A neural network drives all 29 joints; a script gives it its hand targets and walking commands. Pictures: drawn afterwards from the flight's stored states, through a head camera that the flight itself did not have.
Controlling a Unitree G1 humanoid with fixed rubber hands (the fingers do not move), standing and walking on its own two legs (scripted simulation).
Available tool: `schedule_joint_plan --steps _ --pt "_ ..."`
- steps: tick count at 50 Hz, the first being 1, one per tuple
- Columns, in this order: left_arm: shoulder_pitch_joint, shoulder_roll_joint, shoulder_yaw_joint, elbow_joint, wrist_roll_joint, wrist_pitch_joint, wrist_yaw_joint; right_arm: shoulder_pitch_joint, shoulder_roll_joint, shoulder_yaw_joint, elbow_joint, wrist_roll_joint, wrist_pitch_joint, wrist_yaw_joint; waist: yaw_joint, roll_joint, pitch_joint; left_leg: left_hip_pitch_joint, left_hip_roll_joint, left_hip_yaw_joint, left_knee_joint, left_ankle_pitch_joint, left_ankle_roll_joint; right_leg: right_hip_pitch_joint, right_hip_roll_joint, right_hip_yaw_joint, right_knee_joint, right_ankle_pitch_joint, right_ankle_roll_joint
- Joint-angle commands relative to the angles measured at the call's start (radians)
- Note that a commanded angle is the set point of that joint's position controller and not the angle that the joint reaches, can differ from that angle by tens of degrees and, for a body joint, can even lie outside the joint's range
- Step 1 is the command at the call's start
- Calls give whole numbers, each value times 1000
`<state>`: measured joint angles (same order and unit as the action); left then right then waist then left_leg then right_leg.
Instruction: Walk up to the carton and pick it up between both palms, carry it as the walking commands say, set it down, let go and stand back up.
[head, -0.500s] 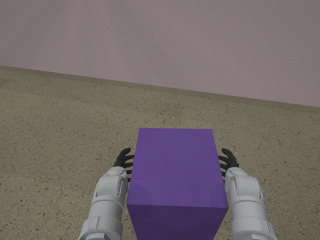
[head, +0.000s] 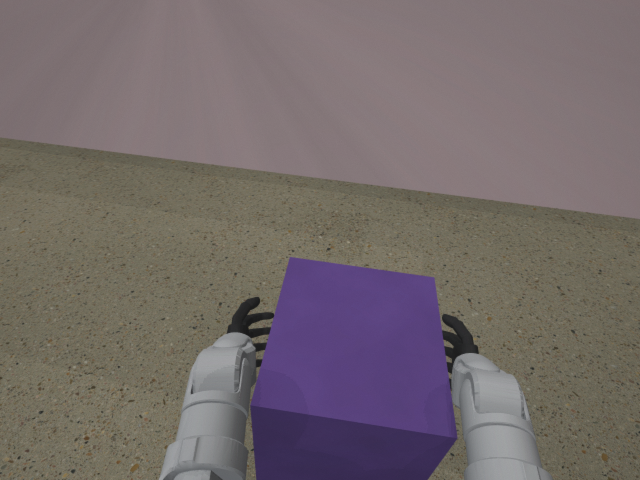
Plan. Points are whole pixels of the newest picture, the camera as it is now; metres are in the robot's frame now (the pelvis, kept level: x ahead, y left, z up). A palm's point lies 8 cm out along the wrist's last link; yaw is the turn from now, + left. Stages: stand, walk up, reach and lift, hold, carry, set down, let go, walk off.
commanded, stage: reach and lift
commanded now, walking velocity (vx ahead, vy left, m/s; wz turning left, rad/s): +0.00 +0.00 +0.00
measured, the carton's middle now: (344, 387) +0.29 +0.00 -0.02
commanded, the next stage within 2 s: hold in 0.64 s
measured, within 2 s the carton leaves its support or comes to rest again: neither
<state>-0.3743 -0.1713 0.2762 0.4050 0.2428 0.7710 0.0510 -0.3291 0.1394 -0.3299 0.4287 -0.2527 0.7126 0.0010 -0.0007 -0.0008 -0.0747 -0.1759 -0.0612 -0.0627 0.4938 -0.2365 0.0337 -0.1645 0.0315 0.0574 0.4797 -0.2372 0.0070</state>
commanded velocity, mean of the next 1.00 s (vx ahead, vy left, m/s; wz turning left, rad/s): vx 0.00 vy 0.00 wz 0.00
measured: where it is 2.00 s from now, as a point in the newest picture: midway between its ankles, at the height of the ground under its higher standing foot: outside the picture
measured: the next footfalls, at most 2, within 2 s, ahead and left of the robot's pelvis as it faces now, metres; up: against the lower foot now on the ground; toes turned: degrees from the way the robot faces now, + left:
none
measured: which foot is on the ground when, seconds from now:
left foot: down 0.00-1.00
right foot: down 0.00-1.00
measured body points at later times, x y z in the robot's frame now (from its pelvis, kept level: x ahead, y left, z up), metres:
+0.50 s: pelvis -0.01 +0.00 +0.00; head -0.08 +0.00 +0.44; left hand +0.29 +0.14 +0.05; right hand +0.29 -0.16 +0.03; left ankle +0.02 +0.10 -0.74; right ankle +0.02 -0.12 -0.74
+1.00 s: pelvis -0.01 +0.00 +0.00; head -0.08 +0.00 +0.44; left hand +0.29 +0.14 +0.04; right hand +0.28 -0.16 +0.03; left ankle +0.02 +0.10 -0.74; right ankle +0.02 -0.12 -0.74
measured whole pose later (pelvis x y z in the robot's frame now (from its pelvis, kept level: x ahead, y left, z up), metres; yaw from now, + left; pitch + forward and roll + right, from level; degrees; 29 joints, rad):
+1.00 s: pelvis -0.01 +0.00 +0.00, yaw +0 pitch -6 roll +0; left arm -0.34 -0.17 0.27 0.38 0.25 0.76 0.02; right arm -0.28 0.14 -0.28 0.39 -0.25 0.72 -0.01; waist 0.00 0.00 -0.07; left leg -0.17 -0.06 -0.06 0.49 -0.22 0.03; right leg -0.16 0.03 0.06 0.48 -0.22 0.00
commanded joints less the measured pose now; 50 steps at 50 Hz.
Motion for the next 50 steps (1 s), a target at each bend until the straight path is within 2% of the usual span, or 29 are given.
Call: schedule_joint_plan --steps 1,2,3,4,5,6,8,12,14,17,18,19,20,22,23,25,26,30,31,34,36,38,39,41,42,43,46,47,50 --pt "-428 -1001 -570 -63 -244 -51 -258 -665 1030 686 -258 298 -14 218 28 -61 -230 237 16 -66 -74 284 -40 83 28 48 -75 242 -4" --pt "-495 -1006 -589 -90 -250 -57 -265 -651 1012 664 -242 282 -16 218 12 11 -254 239 17 -73 -78 268 -42 78 23 57 -74 230 -8" --pt "-422 -992 -549 -42 -220 -45 -261 -655 1028 671 -226 293 -7 215 32 -28 -208 231 11 -60 -80 259 -43 62 25 53 -76 226 -4" --pt "-459 -1009 -577 -69 -238 -44 -262 -585 1019 641 -180 270 4 213 -6 -17 -177 240 27 -72 -85 241 -46 27 27 58 -82 195 -13" --pt "-465 -1017 -598 -114 -239 -48 -263 -593 1024 672 -226 290 -10 221 20 62 -233 245 16 -70 -80 314 -57 72 27 63 -72 247 -22" --pt "-457 -1021 -604 -105 -263 -53 -260 -595 1014 691 -231 292 -7 219 23 3 -243 235 12 -65 -78 314 -48 87 37 51 -78 263 -15" --pt "-501 -975 -584 -98 -240 -47 -261 -583 1029 654 -153 283 3 219 22 26 -191 199 5 -57 -88 177 -47 65 22 56 -84 155 -22" --pt "-523 -974 -582 -122 -240 -53 -263 -574 1023 642 -129 273 9 226 14 -11 -166 216 28 -62 -87 171 -38 16 31 49 -78 113 -23" --pt "-505 -985 -568 -78 -226 -47 -271 -587 1018 637 -134 268 6 231 5 30 -142 170 12 -48 -100 96 -39 16 27 46 -80 80 -28" --pt "-445 -982 -539 -24 -215 -38 -273 -611 1019 643 -147 276 2 227 29 -3 -136 169 0 -45 -90 103 -35 24 31 41 -88 67 -25" --pt "-429 -977 -553 -59 -221 -48 -270 -611 1015 659 -168 282 3 227 14 -33 -133 185 9 -50 -88 111 -36 18 33 40 -83 79 -23" --pt "-504 -999 -578 -98 -233 -50 -277 -618 1021 661 -182 280 -5 231 11 73 -168 156 -5 -37 -86 96 -34 54 21 52 -77 83 -38" --pt "-481 -994 -568 -89 -233 -56 -269 -628 1037 670 -169 301 -4 237 19 -15 -163 188 16 -59 -81 114 -36 20 21 58 -69 83 -31" --pt "-461 -993 -563 -72 -215 -50 -271 -625 1020 665 -165 291 0 232 27 40 -101 145 -6 -31 -101 62 -29 40 26 46 -92 40 -32" --pt "-468 -997 -569 -55 -230 -44 -267 -633 1013 647 -151 289 -5 237 11 -24 -118 170 12 -54 -90 83 -32 8 34 40 -85 34 -35" --pt "-435 -1007 -576 -79 -231 -43 -268 -621 1013 660 -169 298 -1 241 5 43 -168 201 16 -44 -88 104 -42 14 21 46 -73 78 -31" --pt "-467 -1018 -588 -101 -237 -47 -272 -624 1030 687 -191 304 -3 242 21 33 -209 184 14 -50 -88 97 -41 41 27 46 -71 66 -30" --pt "-471 -1019 -604 -95 -259 -35 -268 -563 1010 660 -162 280 8 237 -8 -16 -144 222 31 -63 -100 103 -41 -6 23 49 -96 49 -37" --pt "-439 -1023 -597 -100 -241 -34 -268 -571 999 662 -174 287 10 243 5 41 -156 210 32 -57 -107 138 -46 2 24 46 -87 90 -36" --pt "-432 -1005 -608 -113 -256 -34 -271 -567 1017 698 -195 308 10 248 28 -8 -187 204 20 -52 -98 149 -44 31 35 41 -92 97 -28" --pt "-415 -1018 -614 -97 -258 -35 -269 -575 1010 701 -210 313 4 247 13 19 -188 224 24 -53 -94 159 -47 24 33 43 -87 118 -34" --pt "-422 -1011 -598 -101 -257 -41 -274 -600 1017 699 -231 303 1 240 19 -35 -186 209 25 -61 -86 142 -39 30 30 46 -86 90 -32" --pt "-428 -1025 -606 -95 -263 -36 -273 -561 1023 695 -193 306 6 236 6 18 -180 210 25 -53 -88 151 -40 27 27 51 -86 104 -35" --pt "-414 -1004 -584 -88 -255 -35 -272 -573 1012 687 -195 301 10 245 16 -22 -163 207 18 -53 -89 125 -34 16 24 43 -90 81 -32" --pt "-405 -1001 -586 -88 -238 -36 -275 -581 1016 700 -220 307 5 242 36 20 -159 168 18 -50 -99 103 -36 47 25 45 -90 71 -36" --pt "-450 -1028 -629 -121 -274 -43 -275 -556 1012 712 -231 298 2 233 3 -1 -179 192 19 -62 -90 134 -33 30 27 50 -87 96 -30" --pt "-412 -1015 -596 -96 -262 -36 -275 -588 1026 734 -242 326 4 237 41 -25 -187 206 24 -54 -93 153 -34 27 24 54 -88 89 -31" --pt "-394 -1024 -604 -108 -252 -38 -272 -607 1026 739 -252 339 0 239 39 45 -171 189 22 -42 -92 165 -38 28 21 53 -79 124 -34" --pt "-425 -1029 -629 -133 -258 -37 -270 -645 1000 734 -303 330 -7 242 35 31 -197 203 18 -50 -89 124 -47 17 21 54 -81 67 -36"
